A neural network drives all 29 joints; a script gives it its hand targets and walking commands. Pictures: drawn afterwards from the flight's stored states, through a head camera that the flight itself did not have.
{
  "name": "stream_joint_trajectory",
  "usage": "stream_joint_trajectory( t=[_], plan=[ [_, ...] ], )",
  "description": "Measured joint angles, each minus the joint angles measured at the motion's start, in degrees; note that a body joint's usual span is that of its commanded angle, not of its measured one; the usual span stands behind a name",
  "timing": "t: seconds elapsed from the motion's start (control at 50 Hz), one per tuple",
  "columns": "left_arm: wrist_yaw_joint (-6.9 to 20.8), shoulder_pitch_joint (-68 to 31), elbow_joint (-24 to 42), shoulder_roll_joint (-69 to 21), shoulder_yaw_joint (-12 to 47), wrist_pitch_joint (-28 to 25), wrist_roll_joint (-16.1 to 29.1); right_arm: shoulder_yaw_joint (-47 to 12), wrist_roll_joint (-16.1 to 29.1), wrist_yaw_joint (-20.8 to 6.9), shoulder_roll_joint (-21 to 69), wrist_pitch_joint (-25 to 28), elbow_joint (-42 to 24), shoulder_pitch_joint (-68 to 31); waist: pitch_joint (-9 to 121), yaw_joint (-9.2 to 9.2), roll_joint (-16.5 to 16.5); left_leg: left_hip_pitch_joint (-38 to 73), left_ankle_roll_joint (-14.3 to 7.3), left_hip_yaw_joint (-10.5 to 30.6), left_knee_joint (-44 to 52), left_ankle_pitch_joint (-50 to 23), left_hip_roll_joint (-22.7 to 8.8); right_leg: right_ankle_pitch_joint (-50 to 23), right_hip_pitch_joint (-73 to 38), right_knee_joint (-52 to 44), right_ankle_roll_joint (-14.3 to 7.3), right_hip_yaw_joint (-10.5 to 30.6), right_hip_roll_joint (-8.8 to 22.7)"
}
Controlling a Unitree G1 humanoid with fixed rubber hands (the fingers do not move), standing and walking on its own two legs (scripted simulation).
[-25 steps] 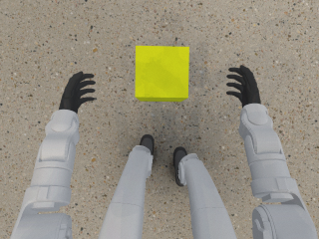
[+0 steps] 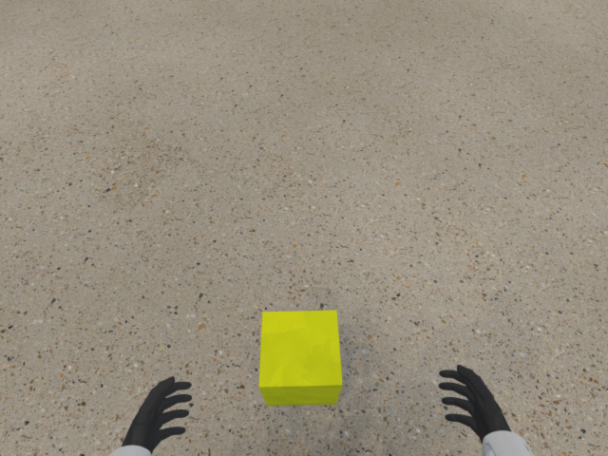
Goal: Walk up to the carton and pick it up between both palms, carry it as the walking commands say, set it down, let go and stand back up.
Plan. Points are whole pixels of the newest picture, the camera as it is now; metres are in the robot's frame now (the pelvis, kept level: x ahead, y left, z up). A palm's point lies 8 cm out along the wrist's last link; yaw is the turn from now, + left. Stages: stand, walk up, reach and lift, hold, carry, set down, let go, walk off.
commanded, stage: let go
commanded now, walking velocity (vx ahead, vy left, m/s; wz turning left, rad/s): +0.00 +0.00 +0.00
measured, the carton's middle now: (300, 360) +0.43 +0.04 -0.65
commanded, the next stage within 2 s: stand in 0.48 s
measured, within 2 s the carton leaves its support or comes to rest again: neither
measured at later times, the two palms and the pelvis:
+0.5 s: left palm (147, 446) +0.16 +0.22 -0.08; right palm (519, 445) +0.16 -0.25 -0.08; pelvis +0.01 -0.02 +0.00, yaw +1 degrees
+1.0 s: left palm out of the picture +0.08 +0.29 -0.10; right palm out of the picture +0.09 -0.29 -0.09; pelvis +0.00 +0.00 +0.00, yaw -1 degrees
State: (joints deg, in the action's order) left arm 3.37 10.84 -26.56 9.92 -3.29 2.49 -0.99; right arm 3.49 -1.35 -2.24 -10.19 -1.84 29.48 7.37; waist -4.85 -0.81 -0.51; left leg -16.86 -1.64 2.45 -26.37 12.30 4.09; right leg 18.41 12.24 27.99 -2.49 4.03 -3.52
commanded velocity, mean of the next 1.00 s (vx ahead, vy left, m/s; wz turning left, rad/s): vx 0.00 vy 0.00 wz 0.00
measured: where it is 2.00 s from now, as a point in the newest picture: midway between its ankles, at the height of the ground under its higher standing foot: outside the picture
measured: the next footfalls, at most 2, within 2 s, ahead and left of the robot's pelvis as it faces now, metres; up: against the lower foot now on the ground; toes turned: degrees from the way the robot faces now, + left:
none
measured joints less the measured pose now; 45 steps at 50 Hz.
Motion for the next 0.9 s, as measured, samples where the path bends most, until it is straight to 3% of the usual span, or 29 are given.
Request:
stream_joint_trajectory(
  t=[0.12, 0.24, 0.46, 0.52, 0.66, 0.9],
  plan=[
    [0.1, 3.1, 0.1, 1.4, 0.6, 1.2, 0.7, -0.9, 0.8, -0.8, -0.4, -1.4, -2.2, 5.9, 0.6, 0.34, -0.7, 5.5, 0.5, 0.4, 1.6, 0.8, -0.3, 0.3, -5.8, -2.3, -0.8, -0.2, -0.3],
    [0.5, 1.8, -0.2, 2.3, 1.2, 3.4, 1.3, -1.5, 0.5, -1.0, -1.0, -3.4, -2.5, 5.6, 0.3, 0.58, -0.5, 8.5, 0.9, 0.6, 1.2, 1.6, -0.6, 1.0, -8.9, -2.1, -1.2, -0.3, -0.6],
    [-0.6, 1.1, -0.1, 1.9, 1.3, 7.6, -0.1, -3.0, 1.7, 1.0, -1.9, -4.1, -1.0, 4.7, 0.8, 0.68, -0.9, 9.0, 1.4, 1.3, -0.1, 2.0, -1.0, 1.0, -10.0, -1.7, -1.5, -1.1, -1.1],
    [-2.3, 1.3, -4.5, 3.2, 1.9, 4.2, -0.2, -3.4, -0.1, 1.7, -2.8, -2.2, 4.0, 5.1, 4.2, 0.14, -1.0, 6.4, 1.4, 1.5, -2.0, 2.7, -1.3, 1.3, -7.8, -0.8, -1.7, -1.4, -1.5],
    [-3.3, 5.3, -13.6, 7.1, 0.3, -1.5, -1.4, -1.0, -1.2, 2.4, -6.5, 0.8, 12.5, 7.6, 11.3, -0.04, -1.0, 4.6, 1.1, 1.3, -4.3, 4.6, -1.7, 2.2, -6.7, -0.2, -1.7, -1.1, -2.0],
    [-3.9, 7.0, -20.5, 9.3, 0.4, -3.8, -1.5, -1.7, -0.9, 3.0, -8.7, 2.7, 19.1, 7.9, 12.9, 0.16, -1.0, 5.6, 0.4, 0.3, -1.5, 2.7, -1.7, -0.2, -7.6, -3.3, -0.8, 0.0, -1.7]
  ],
)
